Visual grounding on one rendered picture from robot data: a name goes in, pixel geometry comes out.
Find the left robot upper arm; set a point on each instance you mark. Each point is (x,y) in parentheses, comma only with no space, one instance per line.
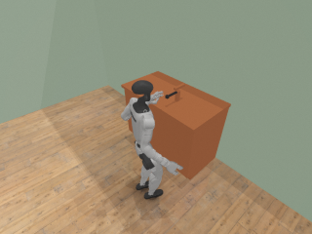
(127,111)

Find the robot right thigh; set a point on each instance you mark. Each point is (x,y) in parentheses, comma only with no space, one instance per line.
(155,168)

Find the tap lever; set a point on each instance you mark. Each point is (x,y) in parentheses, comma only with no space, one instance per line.
(167,96)

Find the right robot upper arm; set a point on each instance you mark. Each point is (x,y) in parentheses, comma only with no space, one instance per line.
(148,125)

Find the left robot shin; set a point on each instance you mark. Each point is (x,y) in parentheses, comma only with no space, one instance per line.
(144,175)

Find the left robot hand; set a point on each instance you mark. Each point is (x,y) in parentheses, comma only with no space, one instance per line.
(156,96)

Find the robot right forearm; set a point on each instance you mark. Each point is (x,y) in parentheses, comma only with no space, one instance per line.
(152,154)

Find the right robot hand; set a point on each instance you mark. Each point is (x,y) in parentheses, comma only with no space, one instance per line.
(172,168)

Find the counter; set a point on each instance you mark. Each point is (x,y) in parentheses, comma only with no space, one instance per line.
(188,125)

